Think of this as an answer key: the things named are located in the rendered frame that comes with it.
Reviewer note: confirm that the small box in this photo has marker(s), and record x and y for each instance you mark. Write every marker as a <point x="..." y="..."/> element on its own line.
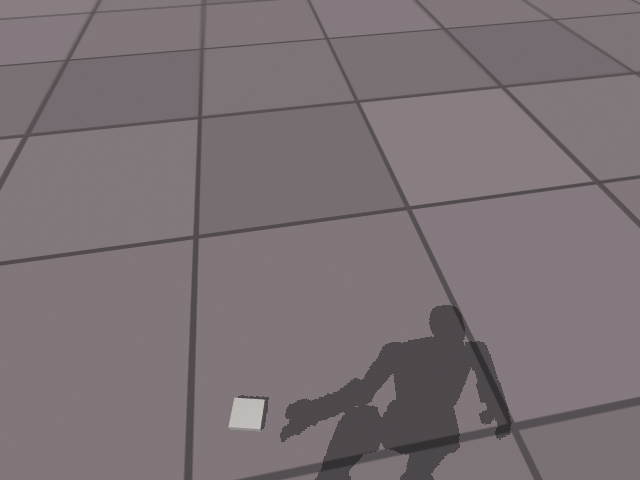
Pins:
<point x="247" y="414"/>

